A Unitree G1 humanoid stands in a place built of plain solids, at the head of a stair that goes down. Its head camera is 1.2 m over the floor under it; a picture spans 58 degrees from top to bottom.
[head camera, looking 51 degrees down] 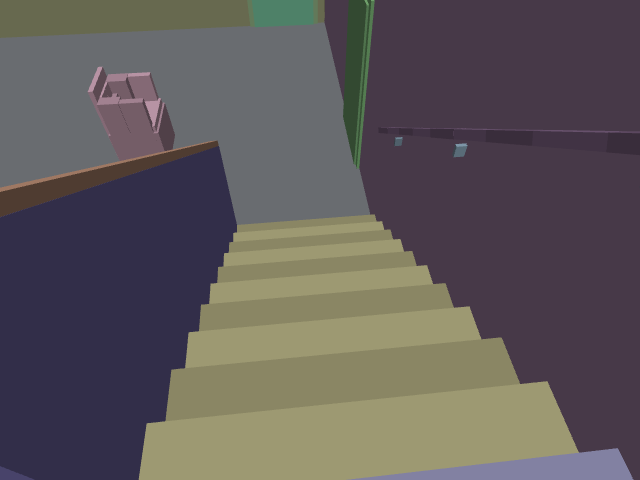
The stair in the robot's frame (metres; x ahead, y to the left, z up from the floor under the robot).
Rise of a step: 0.18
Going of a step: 0.25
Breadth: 1.28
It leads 6 degrees to the left of straight ahead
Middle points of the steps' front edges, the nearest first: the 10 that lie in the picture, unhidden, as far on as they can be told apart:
0.46 -0.10 -0.18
0.70 -0.08 -0.35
0.95 -0.05 -0.53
1.19 -0.03 -0.71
1.44 0.00 -0.89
1.68 0.02 -1.07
1.92 0.05 -1.24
2.17 0.07 -1.42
2.41 0.10 -1.60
2.65 0.12 -1.78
